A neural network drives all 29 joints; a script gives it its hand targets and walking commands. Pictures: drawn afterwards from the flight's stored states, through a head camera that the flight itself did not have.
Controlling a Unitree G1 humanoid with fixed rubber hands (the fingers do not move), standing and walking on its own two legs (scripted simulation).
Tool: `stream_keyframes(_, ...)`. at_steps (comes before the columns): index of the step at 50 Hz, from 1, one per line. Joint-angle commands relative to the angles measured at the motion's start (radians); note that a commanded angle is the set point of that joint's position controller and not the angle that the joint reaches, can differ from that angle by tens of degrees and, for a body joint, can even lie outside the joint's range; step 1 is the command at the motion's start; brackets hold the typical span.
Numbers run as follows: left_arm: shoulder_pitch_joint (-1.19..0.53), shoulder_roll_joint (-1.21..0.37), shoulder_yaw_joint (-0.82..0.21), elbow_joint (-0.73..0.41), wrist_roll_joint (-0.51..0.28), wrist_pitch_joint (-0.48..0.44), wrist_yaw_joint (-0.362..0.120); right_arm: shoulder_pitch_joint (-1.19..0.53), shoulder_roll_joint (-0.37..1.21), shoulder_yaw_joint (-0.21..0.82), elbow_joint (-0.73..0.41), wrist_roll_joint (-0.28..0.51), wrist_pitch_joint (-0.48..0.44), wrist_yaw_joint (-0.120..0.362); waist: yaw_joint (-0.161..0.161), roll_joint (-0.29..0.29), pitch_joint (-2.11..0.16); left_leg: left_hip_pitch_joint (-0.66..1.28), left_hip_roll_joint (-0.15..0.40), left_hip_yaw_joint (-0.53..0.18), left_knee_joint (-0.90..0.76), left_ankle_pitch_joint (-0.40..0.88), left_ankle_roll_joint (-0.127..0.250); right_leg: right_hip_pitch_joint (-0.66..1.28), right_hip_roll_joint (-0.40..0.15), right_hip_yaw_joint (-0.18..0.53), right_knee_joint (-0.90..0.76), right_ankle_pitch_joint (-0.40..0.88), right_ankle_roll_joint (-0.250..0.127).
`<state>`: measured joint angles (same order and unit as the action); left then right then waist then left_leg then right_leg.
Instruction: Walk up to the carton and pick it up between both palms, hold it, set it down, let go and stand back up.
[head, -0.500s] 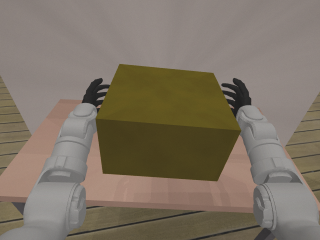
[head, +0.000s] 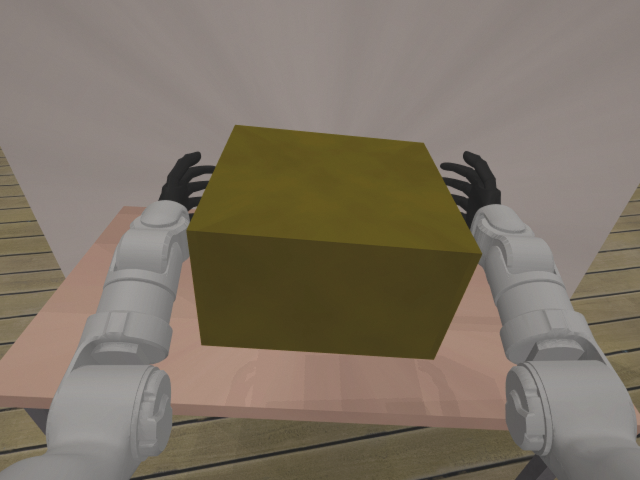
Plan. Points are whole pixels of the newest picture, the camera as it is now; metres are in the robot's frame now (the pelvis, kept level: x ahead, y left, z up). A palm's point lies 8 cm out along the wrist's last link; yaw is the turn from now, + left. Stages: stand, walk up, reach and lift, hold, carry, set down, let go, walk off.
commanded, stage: hold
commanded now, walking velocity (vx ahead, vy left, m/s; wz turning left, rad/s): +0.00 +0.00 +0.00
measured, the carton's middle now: (325, 231) +0.41 +0.02 +0.16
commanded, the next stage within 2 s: none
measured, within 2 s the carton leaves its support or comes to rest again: neither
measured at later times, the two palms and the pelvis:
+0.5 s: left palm (171, 206) +0.37 +0.21 +0.22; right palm (481, 207) +0.40 -0.18 +0.22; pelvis +0.00 +0.00 +0.00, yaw +0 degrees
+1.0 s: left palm (169, 206) +0.37 +0.21 +0.22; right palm (479, 207) +0.40 -0.17 +0.22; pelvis +0.00 +0.00 +0.00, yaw +0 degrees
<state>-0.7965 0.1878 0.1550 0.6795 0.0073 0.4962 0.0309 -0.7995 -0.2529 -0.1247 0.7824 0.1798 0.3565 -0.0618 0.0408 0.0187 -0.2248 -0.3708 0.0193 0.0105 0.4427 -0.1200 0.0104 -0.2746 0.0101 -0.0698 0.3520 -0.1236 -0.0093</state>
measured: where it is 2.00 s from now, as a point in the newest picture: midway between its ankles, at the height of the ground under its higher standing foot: outside the picture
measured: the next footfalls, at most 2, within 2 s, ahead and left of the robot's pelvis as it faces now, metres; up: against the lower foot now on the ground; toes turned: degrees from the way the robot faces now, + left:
none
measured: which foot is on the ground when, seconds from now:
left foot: down 0.00-1.00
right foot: down 0.00-1.00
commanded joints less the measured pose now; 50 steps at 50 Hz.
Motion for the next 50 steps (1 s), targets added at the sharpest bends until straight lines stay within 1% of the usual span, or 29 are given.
stream_keyframes(1,-0.634,-0.687,-0.246,-0.409,-0.106,-0.025,-0.193,-0.718,0.606,0.247,-0.307,0.104,-0.011,0.148,-0.124,-0.020,-0.333,0.293,-0.039,-0.060,-0.185,0.003,-0.026,0.240,0.031,0.085,-0.097,0.054,-0.011)
stream_keyframes(5,-0.633,-0.705,-0.272,-0.450,-0.116,-0.013,-0.196,-0.741,0.605,0.254,-0.366,0.117,-0.011,0.146,-0.123,-0.015,-0.362,0.309,-0.038,-0.062,-0.178,0.032,-0.032,0.243,0.036,0.086,-0.096,0.076,-0.012)
stream_keyframes(6,-0.635,-0.695,-0.262,-0.467,-0.115,-0.011,-0.193,-0.746,0.611,0.262,-0.377,0.123,-0.008,0.146,-0.112,-0.027,-0.374,0.316,-0.037,-0.062,-0.178,0.030,-0.030,0.241,0.038,0.090,-0.098,0.071,-0.013)
stream_keyframes(7,-0.630,-0.697,-0.263,-0.464,-0.115,-0.006,-0.192,-0.747,0.605,0.264,-0.375,0.125,-0.005,0.146,-0.115,-0.026,-0.365,0.314,-0.041,-0.059,-0.177,0.036,-0.027,0.242,0.038,0.088,-0.097,0.076,-0.010)
stream_keyframes(8,-0.630,-0.693,-0.247,-0.452,-0.107,-0.002,-0.192,-0.750,0.607,0.266,-0.368,0.125,-0.002,0.147,-0.101,-0.029,-0.355,0.301,-0.042,-0.056,-0.181,0.016,-0.026,0.239,0.037,0.087,-0.098,0.053,-0.011)
stream_keyframes(9,-0.620,-0.692,-0.250,-0.441,-0.102,0.006,-0.197,-0.745,0.603,0.263,-0.365,0.120,0.005,0.146,-0.114,-0.025,-0.336,0.298,-0.042,-0.056,-0.186,0.013,-0.024,0.237,0.035,0.089,-0.100,0.051,-0.011)
stream_keyframes(11,-0.608,-0.680,-0.239,-0.449,-0.097,0.012,-0.201,-0.726,0.602,0.261,-0.362,0.116,0.015,0.143,-0.116,-0.042,-0.330,0.292,-0.042,-0.054,-0.189,0.007,-0.021,0.251,0.033,0.090,-0.103,0.049,-0.009)
stream_keyframes(12,-0.616,-0.687,-0.248,-0.463,-0.101,0.015,-0.201,-0.712,0.606,0.257,-0.346,0.120,0.019,0.144,-0.113,-0.023,-0.331,0.295,-0.039,-0.053,-0.191,0.006,-0.026,0.248,0.036,0.090,-0.097,0.053,-0.012)
stream_keyframes(13,-0.600,-0.689,-0.253,-0.466,-0.103,0.018,-0.204,-0.720,0.603,0.262,-0.372,0.123,0.016,0.141,-0.119,-0.022,-0.335,0.295,-0.044,-0.053,-0.186,0.020,-0.026,0.256,0.031,0.093,-0.102,0.066,-0.010)
stream_keyframes(14,-0.587,-0.683,-0.246,-0.469,-0.101,0.019,-0.206,-0.724,0.610,0.275,-0.396,0.130,0.014,0.142,-0.110,-0.038,-0.354,0.307,-0.040,-0.053,-0.185,0.041,-0.022,0.263,0.036,0.094,-0.098,0.082,-0.008)
stream_keyframes(15,-0.605,-0.690,-0.256,-0.478,-0.109,0.020,-0.206,-0.732,0.606,0.263,-0.401,0.123,0.016,0.141,-0.120,-0.032,-0.352,0.302,-0.041,-0.056,-0.187,0.030,-0.025,0.260,0.036,0.093,-0.101,0.077,-0.011)
stream_keyframes(17,-0.599,-0.693,-0.256,-0.478,-0.104,0.026,-0.207,-0.722,0.597,0.264,-0.393,0.128,0.023,0.140,-0.118,-0.016,-0.335,0.301,-0.042,-0.055,-0.185,0.039,-0.028,0.252,0.035,0.093,-0.103,0.082,-0.012)
stream_keyframes(21,-0.597,-0.683,-0.238,-0.464,-0.093,0.033,-0.212,-0.716,0.603,0.258,-0.370,0.118,0.032,0.142,-0.111,-0.033,-0.322,0.287,-0.041,-0.051,-0.196,0.001,-0.023,0.255,0.036,0.091,-0.103,0.041,-0.013)
stream_keyframes(22,-0.596,-0.692,-0.265,-0.487,-0.110,0.031,-0.211,-0.718,0.602,0.258,-0.387,0.124,0.028,0.141,-0.123,-0.017,-0.342,0.301,-0.040,-0.057,-0.190,0.032,-0.030,0.260,0.036,0.093,-0.101,0.080,-0.014)
stream_keyframes(26,-0.609,-0.687,-0.258,-0.497,-0.110,0.031,-0.210,-0.730,0.612,0.274,-0.412,0.130,0.029,0.140,-0.110,-0.036,-0.348,0.300,-0.040,-0.054,-0.186,0.040,-0.024,0.261,0.037,0.091,-0.101,0.082,-0.011)
stream_keyframes(27,-0.601,-0.684,-0.261,-0.498,-0.108,0.035,-0.209,-0.713,0.605,0.269,-0.398,0.131,0.034,0.139,-0.119,-0.017,-0.342,0.307,-0.042,-0.055,-0.185,0.040,-0.026,0.259,0.035,0.095,-0.102,0.086,-0.012)
stream_keyframes(29,-0.596,-0.684,-0.251,-0.477,-0.104,0.040,-0.212,-0.729,0.600,0.265,-0.405,0.128,0.033,0.140,-0.115,-0.028,-0.329,0.296,-0.044,-0.054,-0.191,0.023,-0.024,0.247,0.037,0.091,-0.106,0.057,-0.013)
stream_keyframes(31,-0.608,-0.688,-0.267,-0.509,-0.117,0.035,-0.211,-0.727,0.612,0.269,-0.427,0.128,0.028,0.139,-0.122,-0.030,-0.351,0.309,-0.040,-0.054,-0.185,0.043,-0.027,0.257,0.036,0.092,-0.102,0.084,-0.012)
stream_keyframes(34,-0.588,-0.679,-0.252,-0.513,-0.107,0.037,-0.209,-0.709,0.609,0.282,-0.414,0.138,0.037,0.140,-0.103,-0.026,-0.345,0.306,-0.044,-0.051,-0.184,0.040,-0.025,0.257,0.035,0.094,-0.102,0.079,-0.008)
stream_keyframes(35,-0.593,-0.686,-0.258,-0.513,-0.105,0.041,-0.209,-0.705,0.608,0.273,-0.402,0.131,0.038,0.140,-0.116,-0.020,-0.338,0.310,-0.041,-0.055,-0.189,0.042,-0.030,0.255,0.036,0.090,-0.102,0.081,-0.012)
stream_keyframes(38,-0.579,-0.681,-0.255,-0.499,-0.111,0.044,-0.212,-0.715,0.606,0.276,-0.428,0.136,0.037,0.139,-0.114,-0.031,-0.344,0.296,-0.045,-0.050,-0.184,0.039,-0.022,0.260,0.033,0.094,-0.103,0.074,-0.007)
stream_keyframes(40,-0.575,-0.671,-0.246,-0.481,-0.097,0.048,-0.217,-0.691,0.594,0.263,-0.382,0.123,0.048,0.137,-0.128,-0.020,-0.301,0.292,-0.044,-0.049,-0.193,0.024,-0.024,0.258,0.029,0.093,-0.107,0.066,-0.009)
stream_keyframes(42,-0.573,-0.683,-0.251,-0.503,-0.101,0.048,-0.217,-0.705,0.612,0.272,-0.419,0.126,0.042,0.136,-0.120,-0.036,-0.333,0.300,-0.042,-0.050,-0.193,0.033,-0.024,0.260,0.034,0.090,-0.104,0.066,-0.008)
stream_keyframes(43,-0.587,-0.684,-0.264,-0.534,-0.111,0.042,-0.215,-0.705,0.608,0.277,-0.428,0.136,0.037,0.138,-0.113,-0.017,-0.364,0.313,-0.041,-0.054,-0.184,0.052,-0.030,0.261,0.035,0.092,-0.097,0.090,-0.011)
stream_keyframes(44,-0.576,-0.676,-0.256,-0.517,-0.106,0.046,-0.216,-0.701,0.606,0.278,-0.423,0.131,0.041,0.138,-0.118,-0.029,-0.335,0.314,-0.041,-0.053,-0.186,0.054,-0.028,0.261,0.035,0.091,-0.103,0.090,-0.010)
stream_keyframes(45,-0.582,-0.689,-0.277,-0.528,-0.111,0.044,-0.214,-0.704,0.606,0.278,-0.432,0.135,0.037,0.138,-0.125,-0.013,-0.357,0.327,-0.038,-0.059,-0.182,0.064,-0.034,0.264,0.035,0.090,-0.100,0.107,-0.011)
stream_keyframes(46,-0.585,-0.681,-0.264,-0.531,-0.109,0.046,-0.213,-0.707,0.607,0.277,-0.427,0.136,0.040,0.139,-0.113,-0.023,-0.347,0.318,-0.042,-0.053,-0.183,0.054,-0.030,0.256,0.037,0.089,-0.103,0.089,-0.011)
stream_keyframes(47,-0.596,-0.683,-0.264,-0.522,-0.109,0.046,-0.213,-0.714,0.607,0.276,-0.426,0.134,0.040,0.138,-0.115,-0.021,-0.339,0.302,-0.047,-0.049,-0.185,0.036,-0.029,0.255,0.034,0.090,-0.103,0.066,-0.010)
stream_keyframes(50,-0.591,-0.696,-0.287,-0.550,-0.121,0.042,-0.207,-0.719,0.618,0.286,-0.453,0.141,0.034,0.141,-0.113,-0.014,-0.384,0.321,-0.042,-0.055,-0.178,0.065,-0.033,0.261,0.038,0.089,-0.092,0.103,-0.012)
